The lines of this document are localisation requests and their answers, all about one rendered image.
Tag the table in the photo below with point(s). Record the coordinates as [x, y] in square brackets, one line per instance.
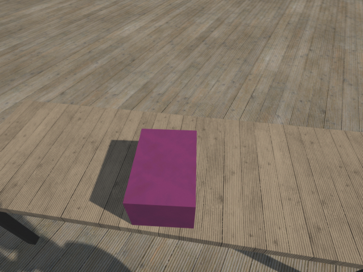
[284, 190]

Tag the carton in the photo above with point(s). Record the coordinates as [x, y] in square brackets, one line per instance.
[161, 190]

